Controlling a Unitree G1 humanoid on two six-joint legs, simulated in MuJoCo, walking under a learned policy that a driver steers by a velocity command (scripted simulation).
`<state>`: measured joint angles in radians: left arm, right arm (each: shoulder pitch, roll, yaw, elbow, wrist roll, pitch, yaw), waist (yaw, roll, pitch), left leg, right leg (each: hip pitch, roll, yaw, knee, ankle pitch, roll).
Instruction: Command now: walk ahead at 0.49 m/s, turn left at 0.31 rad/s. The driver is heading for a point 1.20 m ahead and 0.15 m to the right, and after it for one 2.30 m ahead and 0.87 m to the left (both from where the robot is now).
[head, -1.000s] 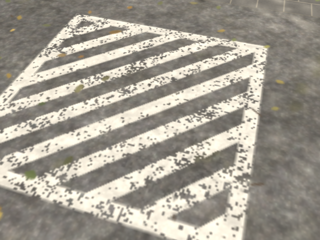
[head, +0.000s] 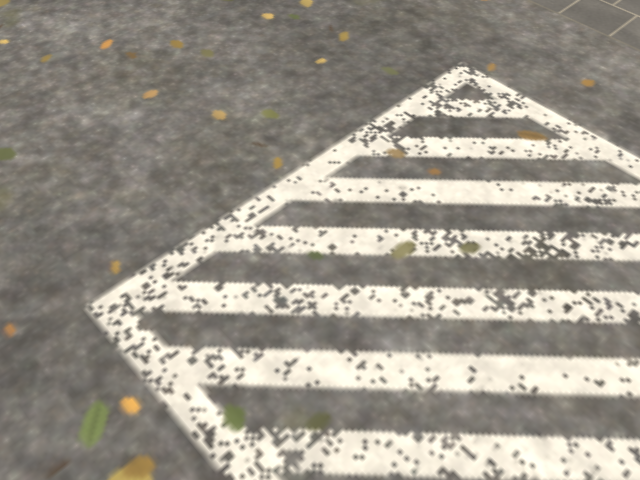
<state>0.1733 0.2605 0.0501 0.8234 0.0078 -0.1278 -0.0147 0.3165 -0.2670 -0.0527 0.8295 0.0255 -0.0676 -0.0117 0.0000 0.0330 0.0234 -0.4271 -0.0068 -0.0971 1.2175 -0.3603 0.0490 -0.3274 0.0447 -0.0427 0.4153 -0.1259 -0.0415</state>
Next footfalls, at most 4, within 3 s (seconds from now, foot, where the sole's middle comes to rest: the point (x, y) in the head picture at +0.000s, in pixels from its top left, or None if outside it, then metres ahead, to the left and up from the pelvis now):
0.34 left None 0.34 0.17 -0.77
0.92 right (370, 403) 0.63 -0.07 -0.77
1.42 left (326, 277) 0.97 0.02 -0.77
1.94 right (453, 230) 1.12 -0.32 -0.77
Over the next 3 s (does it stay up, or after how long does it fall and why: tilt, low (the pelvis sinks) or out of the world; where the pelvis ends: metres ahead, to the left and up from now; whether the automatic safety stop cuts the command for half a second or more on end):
stays up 1.59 -0.26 -0.01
